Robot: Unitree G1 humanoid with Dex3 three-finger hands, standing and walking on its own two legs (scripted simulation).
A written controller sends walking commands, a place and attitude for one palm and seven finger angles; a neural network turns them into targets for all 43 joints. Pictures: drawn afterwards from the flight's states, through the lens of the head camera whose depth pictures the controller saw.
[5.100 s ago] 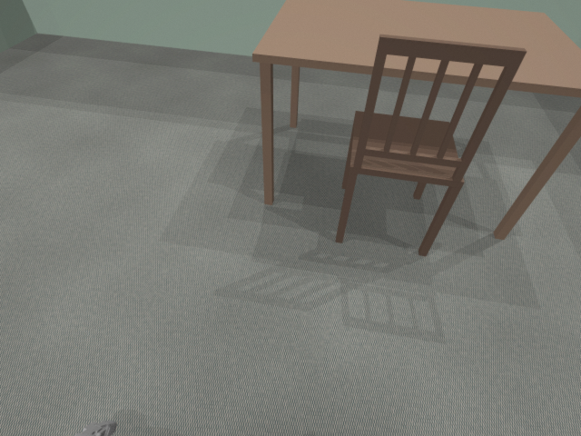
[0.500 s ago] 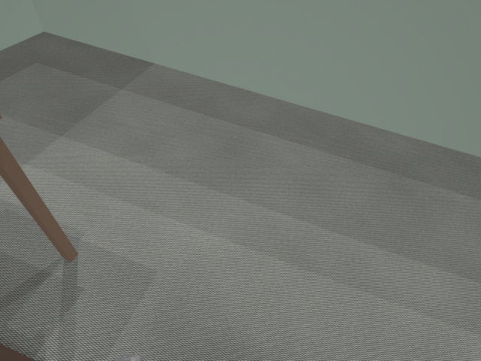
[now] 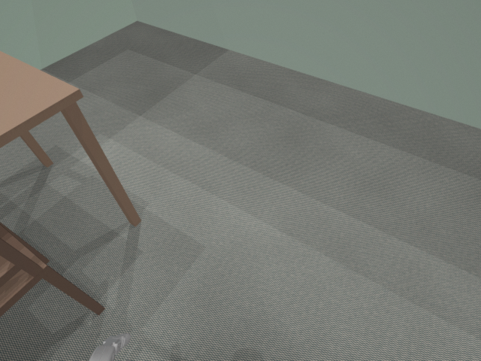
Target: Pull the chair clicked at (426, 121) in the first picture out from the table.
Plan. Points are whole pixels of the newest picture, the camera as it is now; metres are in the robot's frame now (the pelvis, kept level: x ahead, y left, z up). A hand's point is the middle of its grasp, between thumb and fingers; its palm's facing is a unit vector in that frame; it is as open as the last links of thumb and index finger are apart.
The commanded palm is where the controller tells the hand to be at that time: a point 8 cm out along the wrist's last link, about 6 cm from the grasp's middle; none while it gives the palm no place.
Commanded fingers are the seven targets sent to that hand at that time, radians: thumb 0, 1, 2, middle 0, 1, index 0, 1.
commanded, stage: turn to face it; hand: left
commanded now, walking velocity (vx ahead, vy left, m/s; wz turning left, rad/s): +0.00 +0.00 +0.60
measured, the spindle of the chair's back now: out of the picture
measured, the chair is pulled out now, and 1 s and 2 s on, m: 0.00 0.00 0.00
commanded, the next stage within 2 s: take the last steps up to it in 1.38 s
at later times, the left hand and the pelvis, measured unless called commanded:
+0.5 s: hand out of the picture -0.08 +0.18 -0.16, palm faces +0.39 -0.88 -0.27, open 7.4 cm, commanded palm none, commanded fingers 0.00 0.90 0.90 -0.20 -0.30 -0.20 -0.30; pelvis -0.02 -0.02 +0.00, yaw +20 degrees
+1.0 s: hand out of the picture +0.01 +0.23 -0.14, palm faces +0.57 -0.77 -0.29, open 7.4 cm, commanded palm none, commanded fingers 0.00 0.90 0.90 -0.20 -0.30 -0.20 -0.30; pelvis +0.01 -0.03 -0.01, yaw +37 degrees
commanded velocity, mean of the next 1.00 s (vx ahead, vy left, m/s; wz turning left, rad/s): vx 0.00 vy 0.00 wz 0.60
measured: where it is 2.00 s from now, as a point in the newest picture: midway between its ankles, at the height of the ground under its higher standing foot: outside the picture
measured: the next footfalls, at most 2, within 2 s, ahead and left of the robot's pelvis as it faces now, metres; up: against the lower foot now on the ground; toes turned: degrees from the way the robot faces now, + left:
right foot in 0.02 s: +0.03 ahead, -0.12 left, +0.00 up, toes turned +0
left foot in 0.54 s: -0.04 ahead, +0.11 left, +0.00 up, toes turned +29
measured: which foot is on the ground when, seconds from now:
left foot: down 0.00-0.02, up 0.04-0.52, down 0.54-1.00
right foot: up 0.00-0.00, down 0.02-0.56, up 0.58-0.98, down 1.00-1.00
